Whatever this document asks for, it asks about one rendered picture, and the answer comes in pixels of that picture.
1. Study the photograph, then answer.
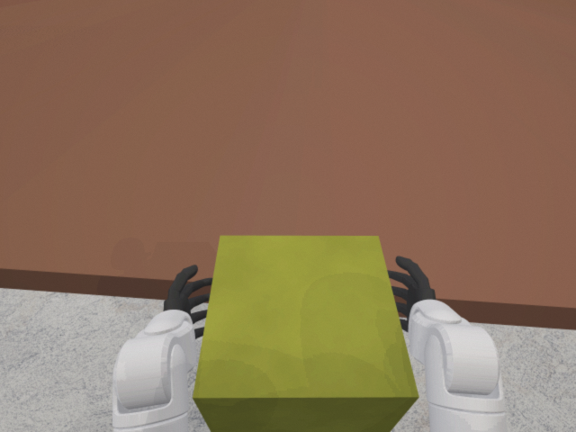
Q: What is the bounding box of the left robot forearm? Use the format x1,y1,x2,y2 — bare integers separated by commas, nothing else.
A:
112,310,198,432

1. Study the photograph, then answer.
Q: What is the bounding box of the right robot hand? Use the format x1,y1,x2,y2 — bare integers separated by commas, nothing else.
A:
387,256,436,332

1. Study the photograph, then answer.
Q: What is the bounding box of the right robot forearm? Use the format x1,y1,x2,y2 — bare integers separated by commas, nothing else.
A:
409,300,508,432

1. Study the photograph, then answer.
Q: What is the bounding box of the left robot hand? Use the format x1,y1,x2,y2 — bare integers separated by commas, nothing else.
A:
163,265,212,339

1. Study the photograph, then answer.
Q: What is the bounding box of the carton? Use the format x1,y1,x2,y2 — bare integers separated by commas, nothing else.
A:
193,236,419,432

